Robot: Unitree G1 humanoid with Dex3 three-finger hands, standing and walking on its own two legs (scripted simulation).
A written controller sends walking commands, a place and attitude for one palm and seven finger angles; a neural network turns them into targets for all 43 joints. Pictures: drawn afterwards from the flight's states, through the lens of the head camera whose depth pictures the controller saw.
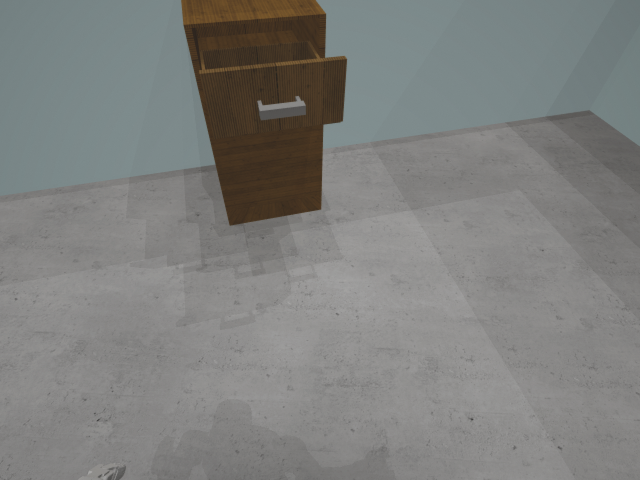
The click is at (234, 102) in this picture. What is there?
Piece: drawer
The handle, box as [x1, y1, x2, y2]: [257, 96, 305, 119]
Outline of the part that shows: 305,105 298,96 295,96 296,100 294,102 262,105 260,100 257,101 259,115 261,119 305,114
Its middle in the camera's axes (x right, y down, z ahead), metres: -0.11 -0.34 +1.00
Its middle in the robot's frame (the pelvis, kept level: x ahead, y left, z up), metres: +0.98 +0.15 -0.05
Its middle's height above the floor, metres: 0.72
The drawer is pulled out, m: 0.29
